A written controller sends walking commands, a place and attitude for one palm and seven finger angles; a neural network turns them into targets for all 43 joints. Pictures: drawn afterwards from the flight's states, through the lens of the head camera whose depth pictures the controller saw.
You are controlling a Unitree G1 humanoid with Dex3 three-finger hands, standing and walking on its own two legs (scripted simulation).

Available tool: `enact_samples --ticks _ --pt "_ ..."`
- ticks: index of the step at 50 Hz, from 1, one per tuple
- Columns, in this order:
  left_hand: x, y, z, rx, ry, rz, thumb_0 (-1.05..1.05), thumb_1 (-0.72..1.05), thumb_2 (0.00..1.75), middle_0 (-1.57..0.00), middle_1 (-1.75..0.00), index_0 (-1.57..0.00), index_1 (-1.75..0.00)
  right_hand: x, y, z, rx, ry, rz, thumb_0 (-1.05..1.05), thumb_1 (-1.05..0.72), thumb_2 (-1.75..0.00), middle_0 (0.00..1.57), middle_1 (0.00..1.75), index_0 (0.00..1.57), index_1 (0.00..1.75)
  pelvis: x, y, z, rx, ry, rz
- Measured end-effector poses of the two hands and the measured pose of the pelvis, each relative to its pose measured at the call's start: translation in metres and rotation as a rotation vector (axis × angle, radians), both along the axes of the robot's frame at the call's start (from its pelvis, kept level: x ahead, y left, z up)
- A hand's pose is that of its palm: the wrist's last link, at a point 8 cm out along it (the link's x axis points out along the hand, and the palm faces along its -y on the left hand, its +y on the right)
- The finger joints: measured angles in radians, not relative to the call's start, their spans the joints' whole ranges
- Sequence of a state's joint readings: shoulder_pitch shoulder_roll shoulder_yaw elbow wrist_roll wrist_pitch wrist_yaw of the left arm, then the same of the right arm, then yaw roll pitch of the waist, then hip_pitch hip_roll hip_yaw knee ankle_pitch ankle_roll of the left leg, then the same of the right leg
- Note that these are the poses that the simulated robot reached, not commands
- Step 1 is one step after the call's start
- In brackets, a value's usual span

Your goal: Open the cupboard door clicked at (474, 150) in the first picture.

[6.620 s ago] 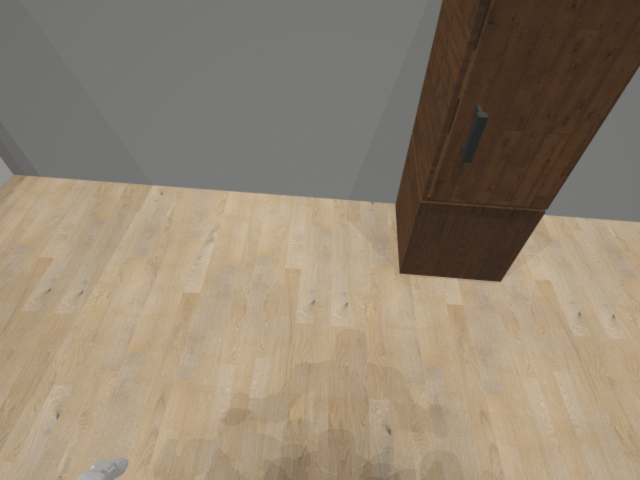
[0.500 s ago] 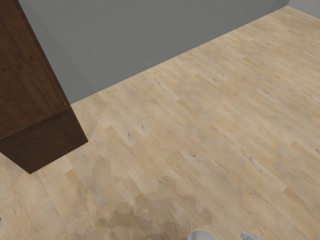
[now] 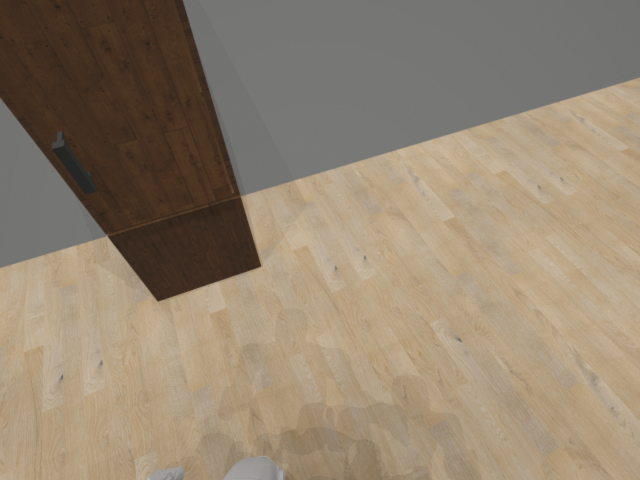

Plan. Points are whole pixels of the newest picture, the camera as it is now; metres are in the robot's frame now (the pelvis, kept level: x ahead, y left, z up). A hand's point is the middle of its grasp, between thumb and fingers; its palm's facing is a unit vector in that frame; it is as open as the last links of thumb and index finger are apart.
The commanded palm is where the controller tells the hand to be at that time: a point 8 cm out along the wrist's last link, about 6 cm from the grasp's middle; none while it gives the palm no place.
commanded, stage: turn to face it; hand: left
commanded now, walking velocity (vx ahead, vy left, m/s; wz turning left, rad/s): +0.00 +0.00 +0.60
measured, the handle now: (75, 162) +0.74 +0.59 -0.09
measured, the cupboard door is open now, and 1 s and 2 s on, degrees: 0 0 0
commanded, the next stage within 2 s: take the last steps up to it in 0.62 s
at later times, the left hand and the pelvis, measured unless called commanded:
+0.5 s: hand out of the picture +0.04 +0.25 -0.16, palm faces +0.26 -0.92 -0.29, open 7.4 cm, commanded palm none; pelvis +0.00 +0.02 -0.01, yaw +14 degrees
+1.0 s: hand out of the picture -0.11 +0.20 -0.18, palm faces +0.47 -0.86 -0.21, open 7.4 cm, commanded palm none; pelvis +0.00 +0.03 -0.01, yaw +24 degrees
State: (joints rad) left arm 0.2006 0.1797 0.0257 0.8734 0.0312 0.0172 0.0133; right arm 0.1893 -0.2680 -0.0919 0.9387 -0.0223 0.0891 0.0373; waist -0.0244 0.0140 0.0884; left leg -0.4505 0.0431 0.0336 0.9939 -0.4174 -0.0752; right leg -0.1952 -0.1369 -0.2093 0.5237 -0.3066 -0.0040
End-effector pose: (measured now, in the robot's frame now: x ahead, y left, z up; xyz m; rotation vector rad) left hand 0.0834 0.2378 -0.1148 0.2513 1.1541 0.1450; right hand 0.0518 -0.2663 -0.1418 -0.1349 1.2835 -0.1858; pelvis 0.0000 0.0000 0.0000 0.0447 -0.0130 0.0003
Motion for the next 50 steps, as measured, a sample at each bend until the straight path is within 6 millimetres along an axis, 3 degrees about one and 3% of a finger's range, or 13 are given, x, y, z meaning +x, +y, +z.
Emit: enact_samples --ticks 9,15,22,27,30,35,41,45,50 --pt "-0.076 0.062 -0.04 -0.015 0.129 0.2 0.01 0.9 0.9 -0.21 -0.3 -0.2 -0.3 0.078 0.045 0.01 -0.069 -0.126 0.206 0.01 -0.9 -0.9 0.19 0.3 0.19 0.3 -0.001 0.031 -0.019 -0.028 0.015 0.111" --pt "-0.086 0.078 -0.028 -0.007 0.122 0.268 0.01 0.9 0.9 -0.2 -0.3 -0.2 -0.3 0.09 0.067 0.022 -0.072 -0.148 0.271 0.0 -0.9 -0.9 0.2 0.3 0.2 0.3 -0.002 0.037 -0.008 -0.05 0.01 0.166" --pt "-0.071 0.065 -0.011 0.005 0.039 0.288 0.01 0.91 0.9 -0.2 -0.3 -0.2 -0.3 0.091 0.074 0.012 -0.011 -0.124 0.305 0.0 -0.9 -0.9 0.2 0.3 0.2 0.3 -0.001 0.028 -0.004 -0.044 0.007 0.221" --pt "-0.063 0.039 -0.007 0.029 -0.022 0.299 0.01 0.9 0.9 -0.2 -0.3 -0.2 -0.3 0.09 0.062 -0.011 0.041 -0.099 0.312 0.0 -0.9 -0.9 0.2 0.3 0.2 0.3 0.003 0.008 -0.012 -0.026 0.006 0.261" --pt "-0.071 0.022 -0.001 0.028 -0.035 0.317 0.01 0.9 0.9 -0.2 -0.3 -0.2 -0.3 0.089 0.054 -0.016 0.051 -0.068 0.321 0.01 -0.9 -0.9 0.2 0.3 0.2 0.3 0.002 0.0 -0.01 -0.02 -0.005 0.293" --pt "-0.096 0.001 0.002 0.007 0.009 0.371 0.01 0.9 0.9 -0.21 -0.3 -0.2 -0.3 0.087 0.045 -0.011 0.05 -0.028 0.346 0.01 -0.9 -0.9 0.2 0.3 0.2 0.3 0.001 -0.006 -0.002 -0.005 -0.009 0.331" --pt "-0.133 -0.008 -0.004 -0.028 0.064 0.444 0.01 0.9 0.9 -0.21 -0.3 -0.2 -0.3 0.085 0.048 -0.004 0.02 0.02 0.404 0.01 -0.9 -0.9 0.19 0.3 0.19 0.3 -0.002 -0.003 0.002 -0.005 -0.005 0.372" --pt "-0.172 -0.008 -0.014 -0.064 0.12 0.506 0.01 0.9 0.9 -0.21 -0.3 -0.2 -0.3 0.093 0.066 0.003 0.003 0.016 0.461 0.01 -0.91 -0.9 0.19 0.3 0.19 0.3 -0.004 0.008 0.002 -0.021 -0.001 0.395" --pt "-0.221 0.001 -0.035 -0.124 0.232 0.58 0.01 0.9 0.9 -0.21 -0.3 -0.2 -0.3 0.107 0.103 0.009 -0.018 -0.07 0.514 0.01 -0.9 -0.9 0.19 0.3 0.19 0.3 -0.004 0.035 -0.007 -0.055 -0.002 0.415"
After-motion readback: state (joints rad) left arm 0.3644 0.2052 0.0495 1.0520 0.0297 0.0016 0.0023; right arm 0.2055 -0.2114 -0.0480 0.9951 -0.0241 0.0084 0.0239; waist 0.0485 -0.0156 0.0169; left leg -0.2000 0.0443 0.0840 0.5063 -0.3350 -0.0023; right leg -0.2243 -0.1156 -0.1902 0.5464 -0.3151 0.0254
